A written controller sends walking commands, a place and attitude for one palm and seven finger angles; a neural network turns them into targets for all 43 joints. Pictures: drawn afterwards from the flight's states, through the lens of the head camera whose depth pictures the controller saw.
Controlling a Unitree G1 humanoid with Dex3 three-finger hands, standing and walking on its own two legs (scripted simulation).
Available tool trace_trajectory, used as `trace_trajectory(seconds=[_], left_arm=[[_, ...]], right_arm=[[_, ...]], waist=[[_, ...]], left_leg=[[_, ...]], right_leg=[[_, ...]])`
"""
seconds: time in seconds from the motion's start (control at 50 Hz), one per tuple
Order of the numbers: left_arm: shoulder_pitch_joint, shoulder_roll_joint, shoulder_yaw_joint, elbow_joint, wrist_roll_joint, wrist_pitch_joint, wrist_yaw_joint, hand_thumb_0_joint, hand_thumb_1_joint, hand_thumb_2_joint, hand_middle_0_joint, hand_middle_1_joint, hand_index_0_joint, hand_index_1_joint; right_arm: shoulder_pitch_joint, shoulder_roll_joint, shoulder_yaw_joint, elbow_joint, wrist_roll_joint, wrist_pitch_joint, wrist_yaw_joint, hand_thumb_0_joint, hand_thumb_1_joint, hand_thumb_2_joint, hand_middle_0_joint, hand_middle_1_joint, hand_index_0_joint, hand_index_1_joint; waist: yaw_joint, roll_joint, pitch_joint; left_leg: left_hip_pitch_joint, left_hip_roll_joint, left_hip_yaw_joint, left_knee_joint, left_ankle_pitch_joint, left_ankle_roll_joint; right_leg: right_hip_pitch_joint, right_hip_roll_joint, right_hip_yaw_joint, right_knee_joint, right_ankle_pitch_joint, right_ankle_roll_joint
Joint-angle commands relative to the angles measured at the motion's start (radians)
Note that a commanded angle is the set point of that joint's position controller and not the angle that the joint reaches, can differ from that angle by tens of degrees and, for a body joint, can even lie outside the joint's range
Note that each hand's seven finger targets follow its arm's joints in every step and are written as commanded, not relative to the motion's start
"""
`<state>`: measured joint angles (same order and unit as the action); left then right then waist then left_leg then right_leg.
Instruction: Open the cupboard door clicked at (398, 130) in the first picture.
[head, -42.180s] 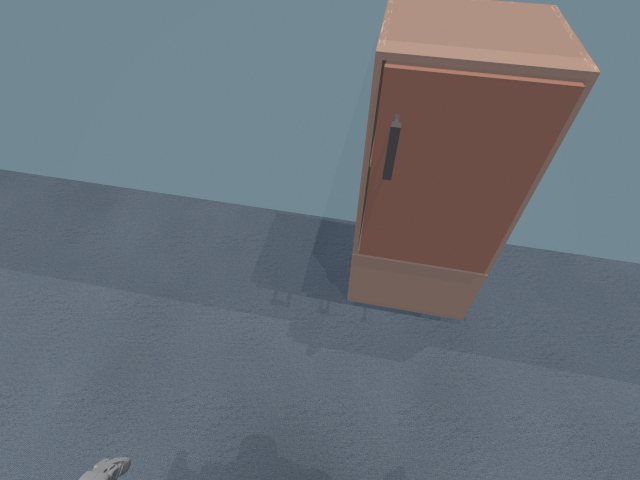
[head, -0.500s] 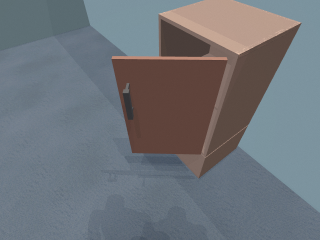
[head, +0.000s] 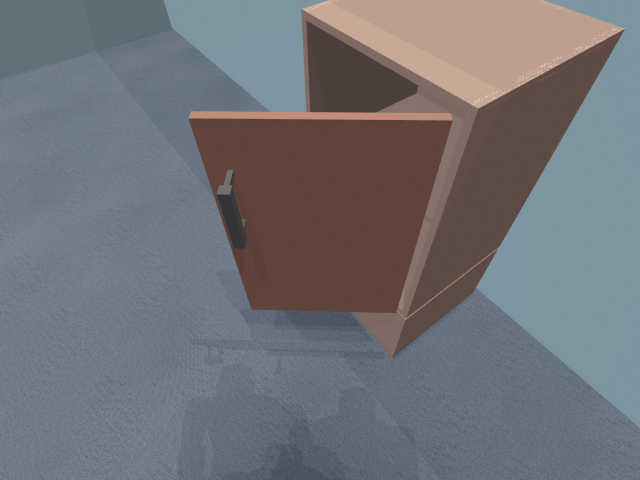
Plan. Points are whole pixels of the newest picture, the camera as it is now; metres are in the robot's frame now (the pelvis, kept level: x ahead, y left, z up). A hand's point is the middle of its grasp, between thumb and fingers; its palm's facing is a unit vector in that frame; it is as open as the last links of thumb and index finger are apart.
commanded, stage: come to a stop and stand still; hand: left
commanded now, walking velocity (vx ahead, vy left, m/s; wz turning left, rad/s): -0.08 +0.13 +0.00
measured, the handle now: (235, 210) +0.53 +0.19 -0.03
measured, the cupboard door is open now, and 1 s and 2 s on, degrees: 51 51 51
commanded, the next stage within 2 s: look again from close up in 0.70 s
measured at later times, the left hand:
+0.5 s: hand out of the picture +0.02 +0.19 -0.16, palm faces +0.03 -0.97 -0.25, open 7.3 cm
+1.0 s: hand out of the picture +0.05 +0.18 -0.16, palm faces -0.04 -0.98 -0.21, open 7.3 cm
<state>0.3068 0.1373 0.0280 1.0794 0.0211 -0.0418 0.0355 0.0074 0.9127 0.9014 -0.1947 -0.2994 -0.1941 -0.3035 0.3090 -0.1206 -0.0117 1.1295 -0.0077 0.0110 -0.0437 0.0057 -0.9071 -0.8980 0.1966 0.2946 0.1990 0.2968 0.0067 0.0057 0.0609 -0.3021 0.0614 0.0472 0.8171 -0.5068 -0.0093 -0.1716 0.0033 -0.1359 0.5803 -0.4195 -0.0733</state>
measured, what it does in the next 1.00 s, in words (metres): steps on the spot: left foot, then right foot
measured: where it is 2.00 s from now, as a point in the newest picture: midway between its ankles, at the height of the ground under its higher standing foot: outside the picture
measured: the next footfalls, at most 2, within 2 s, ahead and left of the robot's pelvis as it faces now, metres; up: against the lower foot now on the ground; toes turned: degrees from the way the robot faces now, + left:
left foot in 0.20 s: +0.08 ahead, +0.12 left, +0.00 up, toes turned +3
right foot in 0.40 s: +0.01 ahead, -0.10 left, +0.00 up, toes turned -5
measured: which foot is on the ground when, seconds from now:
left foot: up 0.00-0.18, down 0.20-1.00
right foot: down 0.00-0.22, up 0.24-0.38, down 0.40-1.00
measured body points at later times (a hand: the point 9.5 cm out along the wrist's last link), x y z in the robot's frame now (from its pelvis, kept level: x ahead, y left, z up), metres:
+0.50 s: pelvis +0.00 +0.01 +0.00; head +0.01 -0.01 +0.45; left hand +0.02 +0.24 -0.14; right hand +0.08 -0.22 -0.15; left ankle +0.04 +0.12 -0.73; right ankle -0.03 -0.10 -0.73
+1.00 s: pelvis +0.02 +0.00 +0.01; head +0.04 +0.00 +0.46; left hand +0.05 +0.23 -0.14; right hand -0.01 -0.23 -0.15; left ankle +0.04 +0.12 -0.73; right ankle -0.03 -0.10 -0.73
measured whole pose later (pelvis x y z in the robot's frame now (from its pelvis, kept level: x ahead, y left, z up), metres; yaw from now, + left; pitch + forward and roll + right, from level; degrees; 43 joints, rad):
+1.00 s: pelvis +0.02 +0.00 +0.01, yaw -1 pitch +0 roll +1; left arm 0.26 0.18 -0.02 1.03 0.01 -0.01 0.03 0.01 0.92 0.90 -0.20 -0.30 -0.20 -0.30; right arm 0.31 -0.17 0.02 1.10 -0.01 0.00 -0.01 0.01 -0.91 -0.90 0.20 0.29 0.20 0.30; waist -0.01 -0.01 0.05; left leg -0.24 0.02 0.08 0.47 -0.22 0.01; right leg -0.15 -0.01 -0.06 0.48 -0.32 -0.02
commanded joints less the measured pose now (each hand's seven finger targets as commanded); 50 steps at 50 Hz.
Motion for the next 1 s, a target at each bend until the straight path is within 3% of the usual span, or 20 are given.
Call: trace_trajectory(seconds=[0.0,0.12,0.16,0.18,0.2,0.22,0.24,0.3,0.34,0.4,0.42,0.44,0.46,0.48,0.5,0.54,0.62,0.68,0.88,0.98], left_arm=[[0.149,0.124,0.009,0.001,0.008,0.002,0.022,0.000,0.900,0.900,-0.200,-0.300,-0.200,-0.300],[0.090,0.139,0.016,-0.048,0.003,0.024,0.021,0.000,0.900,0.900,-0.200,-0.300,-0.200,-0.300],[0.072,0.139,0.018,-0.063,-0.003,0.029,0.021,0.000,0.900,0.900,-0.200,-0.300,-0.200,-0.300],[0.073,0.122,0.017,-0.074,-0.007,0.032,0.021,0.000,0.900,0.900,-0.200,-0.300,-0.200,-0.300],[0.080,0.084,0.008,-0.089,-0.011,0.035,0.025,0.000,0.900,0.900,-0.200,-0.300,-0.200,-0.300],[0.074,0.060,0.003,-0.097,-0.010,0.038,0.028,0.000,0.900,0.900,-0.200,-0.300,-0.200,-0.300],[0.059,0.072,0.006,-0.089,-0.009,0.048,0.026,0.000,0.900,0.900,-0.200,-0.300,-0.200,-0.300],[0.055,0.056,0.004,-0.072,-0.002,0.058,0.011,0.000,0.900,0.900,-0.200,-0.300,-0.200,-0.300],[0.111,0.041,0.001,-0.043,0.003,0.053,0.004,0.000,0.900,0.900,-0.200,-0.300,-0.200,-0.300],[0.040,0.115,-0.002,-0.062,0.006,0.034,0.001,0.000,0.900,0.900,-0.200,-0.300,-0.200,-0.300],[0.095,0.152,-0.006,-0.072,0.018,0.022,0.035,0.000,0.900,0.900,-0.200,-0.300,-0.200,-0.300],[-0.023,0.202,-0.001,-0.127,0.001,0.009,0.029,0.000,0.900,0.900,-0.200,-0.300,-0.200,-0.300],[-0.042,0.186,0.000,-0.142,-0.003,0.002,0.024,0.000,0.900,0.900,-0.200,-0.300,-0.200,-0.300],[-0.049,0.186,-0.002,-0.151,-0.003,-0.002,0.023,0.000,0.900,0.900,-0.200,-0.300,-0.200,-0.300],[-0.047,0.174,-0.006,-0.154,0.000,-0.003,0.020,0.000,0.900,0.900,-0.200,-0.300,-0.200,-0.300],[-0.021,0.167,-0.012,-0.148,-0.003,0.003,0.016,0.000,0.900,0.900,-0.200,-0.300,-0.200,-0.300],[-0.012,0.168,-0.019,-0.138,-0.005,0.010,0.010,0.000,0.900,0.900,-0.200,-0.300,-0.200,-0.300],[-0.009,0.176,-0.021,-0.138,-0.007,0.013,0.007,0.000,0.900,0.900,-0.200,-0.300,-0.200,-0.300],[0.003,0.177,-0.021,-0.103,-0.013,0.012,0.002,0.000,0.900,0.900,-0.200,-0.300,-0.200,-0.300],[0.002,0.167,-0.023,-0.070,-0.013,0.013,0.004,0.000,0.900,0.900,-0.200,-0.300,-0.200,-0.300]], right_arm=[[-0.046,-0.039,-0.012,-0.074,0.012,-0.021,0.003,0.000,-0.900,-0.900,0.200,0.300,0.200,0.300],[-0.058,-0.049,-0.015,-0.096,0.003,-0.005,0.013,0.000,-0.900,-0.900,0.200,0.300,0.200,0.300],[-0.002,-0.080,-0.023,-0.091,-0.004,-0.011,0.007,0.000,-0.900,-0.900,0.200,0.300,0.200,0.300],[0.037,-0.123,-0.032,-0.089,-0.009,-0.019,0.004,0.000,-0.900,-0.900,0.200,0.300,0.200,0.300],[0.077,-0.161,-0.039,-0.088,-0.007,-0.024,0.000,0.000,-0.900,-0.900,0.200,0.300,0.200,0.300],[0.063,-0.168,-0.034,-0.094,-0.004,-0.025,-0.001,0.000,-0.900,-0.900,0.200,0.300,0.200,0.300],[-0.001,-0.159,-0.026,-0.100,-0.004,-0.028,-0.005,0.000,-0.900,-0.900,0.200,0.300,0.200,0.300],[-0.119,-0.141,-0.021,-0.142,-0.013,-0.023,-0.002,0.000,-0.900,-0.900,0.200,0.300,0.200,0.300],[-0.127,-0.153,-0.023,-0.150,-0.009,-0.020,0.002,0.000,-0.900,-0.900,0.200,0.300,0.200,0.300],[-0.103,-0.106,-0.023,-0.151,-0.003,-0.008,0.016,0.000,-0.900,-0.900,0.200,0.300,0.200,0.300],[-0.146,-0.183,-0.029,-0.210,-0.001,-0.025,0.027,0.000,-0.900,-0.900,0.200,0.300,0.200,0.300],[-0.083,-0.130,-0.029,-0.215,-0.001,-0.016,0.038,0.000,-0.900,-0.900,0.200,0.300,0.200,0.300],[-0.105,-0.143,-0.030,-0.204,-0.008,-0.012,0.041,0.000,-0.900,-0.900,0.200,0.300,0.200,0.300],[-0.068,-0.148,-0.025,-0.205,-0.008,-0.014,0.044,0.000,-0.900,-0.900,0.200,0.300,0.200,0.300],[-0.060,-0.142,-0.020,-0.199,-0.011,-0.019,0.046,0.000,-0.900,-0.900,0.200,0.300,0.200,0.300],[-0.059,-0.155,-0.014,-0.201,-0.008,-0.024,0.043,0.000,-0.900,-0.900,0.200,0.300,0.200,0.300],[-0.050,-0.161,-0.003,-0.195,-0.009,-0.023,0.042,0.000,-0.900,-0.900,0.200,0.300,0.200,0.300],[-0.041,-0.164,0.001,-0.178,-0.010,-0.022,0.043,0.000,-0.900,-0.900,0.200,0.300,0.200,0.300],[-0.009,-0.160,0.015,-0.107,-0.006,-0.042,0.032,0.000,-0.900,-0.900,0.200,0.300,0.200,0.300],[-0.005,-0.153,0.015,-0.074,-0.003,-0.042,0.024,0.000,-0.900,-0.900,0.200,0.300,0.200,0.300]], waist=[[0.032,-0.114,-0.022],[0.013,-0.151,-0.044],[-0.023,-0.124,-0.074],[-0.036,-0.041,-0.112],[-0.040,0.092,-0.150],[-0.024,0.190,-0.130],[-0.007,0.245,-0.100],[0.031,0.126,-0.017],[0.051,0.054,-0.073],[-0.002,-0.110,-0.018],[0.012,-0.003,-0.070],[-0.054,-0.036,-0.142],[-0.038,-0.009,-0.072],[-0.056,-0.040,-0.059],[-0.045,0.019,-0.032],[-0.031,0.006,0.003],[-0.023,-0.086,0.062],[-0.020,-0.062,0.066],[-0.002,0.005,-0.049],[-0.003,0.006,-0.043]], left_leg=[[-0.165,-0.022,0.011,0.012,0.009,0.004],[-0.022,-0.062,0.044,-0.212,0.220,0.001],[0.137,-0.044,0.045,-0.343,0.492,0.018],[0.265,0.053,-0.039,-0.323,0.829,0.066],[0.332,0.187,-0.174,-0.312,1.102,0.163],[0.279,0.265,-0.234,-0.381,1.236,0.247],[0.200,0.260,-0.243,-0.431,1.138,0.270],[0.060,0.192,-0.187,-0.462,0.782,0.225],[0.020,0.131,-0.138,-0.432,0.546,0.166],[0.049,0.007,-0.056,-0.393,0.255,0.045],[0.129,0.021,-0.053,-0.219,0.346,0.010],[0.089,-0.003,-0.035,-0.260,0.218,0.012],[0.087,-0.005,-0.041,-0.279,0.235,0.023],[0.075,0.014,-0.047,-0.296,0.280,0.030],[0.076,0.020,-0.051,-0.321,0.335,0.036],[0.046,0.034,-0.081,-0.361,0.338,0.050],[0.024,0.017,-0.069,-0.402,0.238,0.045],[0.043,0.015,-0.061,-0.412,0.224,0.039],[0.078,0.036,-0.064,-0.420,0.385,0.042],[0.096,0.043,-0.057,-0.416,0.421,0.039]], right_leg=[[0.187,-0.280,0.198,-0.108,1.284,-0.075],[0.106,-0.224,0.165,-0.082,1.022,-0.067],[0.029,-0.195,0.147,0.007,0.947,-0.024],[-0.058,-0.142,0.112,0.082,0.764,0.020],[-0.136,-0.077,0.069,0.152,0.398,0.062],[-0.148,-0.033,0.082,0.250,-0.125,0.078],[-0.136,-0.042,0.126,0.296,-0.231,0.071],[-0.082,-0.070,0.110,0.137,-0.111,0.064],[0.024,-0.057,0.087,-0.039,0.108,0.074],[-0.077,-0.181,0.262,-0.254,0.139,0.022],[-0.096,-0.189,0.312,-0.207,0.469,0.024],[-0.064,-0.205,0.276,-0.193,0.217,-0.002],[-0.125,-0.185,0.287,-0.190,0.159,-0.011],[-0.131,-0.159,0.252,-0.185,0.154,-0.007],[-0.137,-0.141,0.219,-0.172,0.202,-0.002],[-0.121,-0.102,0.188,-0.162,0.158,0.016],[-0.142,-0.106,0.198,-0.215,0.039,0.015],[-0.161,-0.108,0.210,-0.239,-0.011,0.017],[-0.022,-0.108,0.187,-0.200,0.208,0.026],[-0.008,-0.109,0.177,-0.196,0.285,0.029]])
